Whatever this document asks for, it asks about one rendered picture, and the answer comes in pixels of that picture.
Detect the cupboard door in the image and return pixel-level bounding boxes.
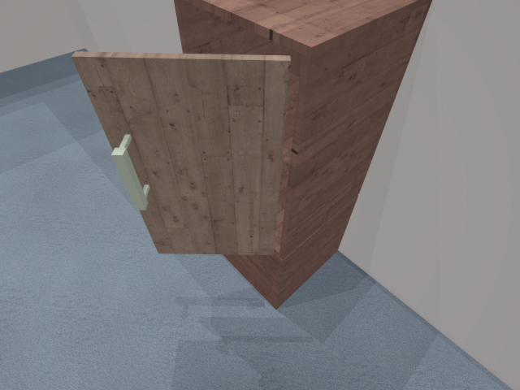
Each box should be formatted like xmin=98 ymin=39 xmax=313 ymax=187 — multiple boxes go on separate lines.
xmin=71 ymin=51 xmax=291 ymax=255

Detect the handle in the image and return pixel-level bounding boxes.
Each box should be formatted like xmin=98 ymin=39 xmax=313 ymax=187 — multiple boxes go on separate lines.
xmin=111 ymin=134 xmax=150 ymax=210

